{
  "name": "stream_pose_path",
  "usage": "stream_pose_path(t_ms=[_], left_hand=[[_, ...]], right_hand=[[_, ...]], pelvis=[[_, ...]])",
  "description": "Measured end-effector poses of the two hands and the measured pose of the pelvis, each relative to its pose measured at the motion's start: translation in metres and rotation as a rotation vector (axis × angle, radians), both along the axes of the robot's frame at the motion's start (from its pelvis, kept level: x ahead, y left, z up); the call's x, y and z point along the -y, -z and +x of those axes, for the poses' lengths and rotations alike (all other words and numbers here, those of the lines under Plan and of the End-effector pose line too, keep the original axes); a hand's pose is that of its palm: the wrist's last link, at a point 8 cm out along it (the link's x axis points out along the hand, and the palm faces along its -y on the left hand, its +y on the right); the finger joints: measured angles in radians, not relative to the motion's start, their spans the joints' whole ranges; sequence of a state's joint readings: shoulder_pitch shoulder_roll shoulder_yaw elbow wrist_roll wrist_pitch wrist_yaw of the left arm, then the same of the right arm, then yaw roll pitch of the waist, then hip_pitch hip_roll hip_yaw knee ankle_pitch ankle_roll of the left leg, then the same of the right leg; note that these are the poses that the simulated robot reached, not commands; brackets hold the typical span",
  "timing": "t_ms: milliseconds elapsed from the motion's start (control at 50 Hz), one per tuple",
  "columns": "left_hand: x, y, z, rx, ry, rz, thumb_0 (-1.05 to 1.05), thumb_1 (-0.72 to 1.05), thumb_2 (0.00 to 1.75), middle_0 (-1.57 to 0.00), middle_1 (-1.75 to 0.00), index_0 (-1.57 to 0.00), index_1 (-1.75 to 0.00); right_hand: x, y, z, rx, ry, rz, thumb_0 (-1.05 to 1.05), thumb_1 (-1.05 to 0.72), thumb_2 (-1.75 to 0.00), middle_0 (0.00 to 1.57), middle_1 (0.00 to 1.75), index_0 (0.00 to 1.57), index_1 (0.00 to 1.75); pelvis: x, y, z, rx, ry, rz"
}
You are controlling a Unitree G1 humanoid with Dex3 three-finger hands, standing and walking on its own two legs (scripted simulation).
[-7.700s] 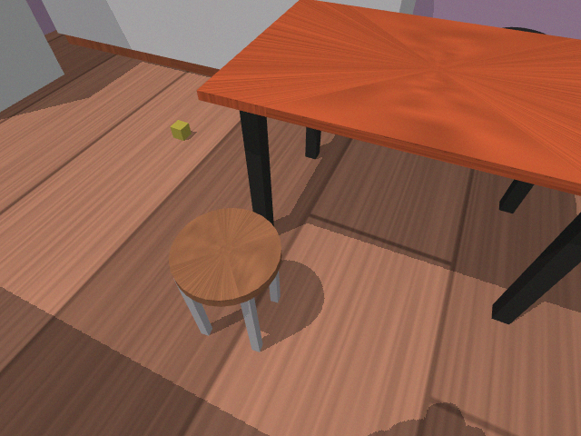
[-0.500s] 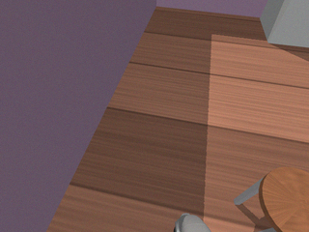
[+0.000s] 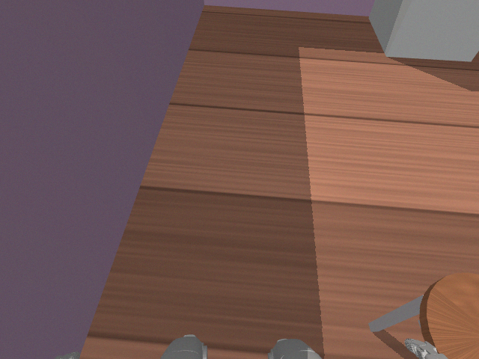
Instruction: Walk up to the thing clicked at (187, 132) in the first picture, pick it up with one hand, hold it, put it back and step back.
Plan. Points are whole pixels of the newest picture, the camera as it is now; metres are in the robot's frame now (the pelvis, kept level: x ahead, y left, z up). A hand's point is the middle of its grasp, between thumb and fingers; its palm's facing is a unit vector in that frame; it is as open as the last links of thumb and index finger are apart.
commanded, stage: walk up
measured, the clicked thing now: out of the picture +0.98 -1.53 -0.71
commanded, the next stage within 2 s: stand in 1.02 s
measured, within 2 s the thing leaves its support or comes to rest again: neither
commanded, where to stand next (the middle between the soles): +0.06 -0.01 m, yaw -4 degrees
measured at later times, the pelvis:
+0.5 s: pelvis +0.01 -0.01 +0.00, yaw -6 degrees
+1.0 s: pelvis +0.00 -0.01 +0.03, yaw -5 degrees
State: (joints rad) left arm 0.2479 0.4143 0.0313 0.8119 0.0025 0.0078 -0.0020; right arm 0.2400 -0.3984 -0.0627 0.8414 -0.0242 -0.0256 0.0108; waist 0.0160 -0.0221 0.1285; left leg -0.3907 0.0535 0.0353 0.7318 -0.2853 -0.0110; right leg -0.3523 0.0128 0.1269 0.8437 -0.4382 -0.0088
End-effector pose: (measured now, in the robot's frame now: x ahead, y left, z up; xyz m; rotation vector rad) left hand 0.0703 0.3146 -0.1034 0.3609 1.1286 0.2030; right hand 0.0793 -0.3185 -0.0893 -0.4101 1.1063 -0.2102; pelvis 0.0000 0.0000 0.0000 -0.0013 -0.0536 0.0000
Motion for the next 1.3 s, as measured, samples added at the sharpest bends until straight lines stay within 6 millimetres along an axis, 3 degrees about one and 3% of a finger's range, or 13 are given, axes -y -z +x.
stream_pose_path(t_ms=[100,180,360,460,560,760,1040,1300], left_hand=[[-0.008,0.01,0.019,-0.039,0.015,-0.015,0.01,0.9,0.9,-0.2,-0.3,-0.2,-0.3],[-0.006,0.009,0.025,-0.07,0.04,-0.022,0.01,0.9,0.9,-0.2,-0.3,-0.2,-0.3],[0.01,0.001,0.025,-0.074,0.075,0.029,0.01,0.9,0.9,-0.2,-0.3,-0.2,-0.3],[0.017,-0.004,0.031,-0.063,0.095,0.026,0.01,0.9,0.9,-0.2,-0.3,-0.2,-0.3],[0.023,-0.004,0.049,-0.012,0.084,0.007,0.01,0.9,0.9,-0.2,-0.3,-0.2,-0.3],[0.043,-0.018,0.058,0.015,0.099,-0.032,0.01,0.9,0.9,-0.2,-0.3,-0.2,-0.3],[0.042,-0.022,0.051,-0.028,0.06,-0.064,0.01,0.9,0.9,-0.2,-0.3,-0.2,-0.3],[0.027,-0.02,0.032,-0.107,0.046,-0.044,0.01,0.9,0.9,-0.2,-0.3,-0.2,-0.3]], right_hand=[[-0.012,-0.013,0.001,-0.007,0.024,-0.015,0.01,-0.9,-0.9,0.2,0.3,0.2,0.3],[-0.007,-0.017,0.003,-0.004,0.027,-0.032,0.01,-0.9,-0.9,0.2,0.3,0.21,0.3],[0.022,0.007,-0.001,-0.004,0.091,-0.014,0.01,-0.9,-0.9,0.2,0.3,0.2,0.3],[0.016,0.013,-0.004,0.007,0.115,0.02,0.01,-0.91,-0.9,0.2,0.3,0.2,0.3],[0.004,0.016,-0.019,-0.024,0.098,0.051,0.01,-0.91,-0.9,0.2,0.3,0.2,0.3],[0.005,0.008,-0.033,-0.047,0.124,0.08,0.01,-0.9,-0.9,0.2,0.3,0.2,0.3],[0.003,-0.006,-0.041,-0.093,0.136,0.067,0.01,-0.91,-0.9,0.2,0.3,0.2,0.3],[-0.011,-0.006,-0.03,-0.111,0.146,0.091,0.01,-0.91,-0.9,0.2,0.3,0.2,0.3]], pelvis=[[-0.004,-0.006,0.006,-0.005,0.028,-0.018],[-0.005,-0.008,0.009,-0.017,0.05,-0.025],[0.012,0.002,0.007,-0.015,0.087,-0.021],[0.009,0.0,0.009,-0.021,0.1,0.001],[0.011,-0.003,0.006,-0.011,0.099,0.02],[0.017,-0.018,0.001,0.001,0.089,0.013],[0.013,-0.033,0.0,-0.004,0.088,0.0],[0.005,-0.037,0.006,-0.015,0.091,0.002]])
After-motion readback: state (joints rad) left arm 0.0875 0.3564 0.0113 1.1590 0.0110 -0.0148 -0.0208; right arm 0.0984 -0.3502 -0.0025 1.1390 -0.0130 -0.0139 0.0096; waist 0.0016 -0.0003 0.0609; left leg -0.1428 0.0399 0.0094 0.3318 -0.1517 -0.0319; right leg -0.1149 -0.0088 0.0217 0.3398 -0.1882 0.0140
